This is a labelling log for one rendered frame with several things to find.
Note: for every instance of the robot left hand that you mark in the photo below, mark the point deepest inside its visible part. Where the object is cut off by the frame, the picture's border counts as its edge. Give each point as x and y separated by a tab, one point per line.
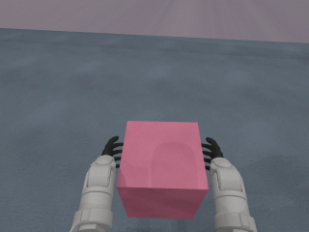
108	149

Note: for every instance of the robot right hand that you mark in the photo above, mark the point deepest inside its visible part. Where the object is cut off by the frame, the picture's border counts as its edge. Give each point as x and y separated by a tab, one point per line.
215	151

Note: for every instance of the robot right forearm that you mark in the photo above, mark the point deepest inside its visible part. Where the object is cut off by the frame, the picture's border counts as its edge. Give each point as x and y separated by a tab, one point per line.
230	201

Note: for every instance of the robot left forearm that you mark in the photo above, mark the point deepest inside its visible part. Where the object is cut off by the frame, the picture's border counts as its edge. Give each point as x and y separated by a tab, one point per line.
94	213

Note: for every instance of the carton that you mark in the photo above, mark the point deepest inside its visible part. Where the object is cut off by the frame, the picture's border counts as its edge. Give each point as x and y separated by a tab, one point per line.
162	172

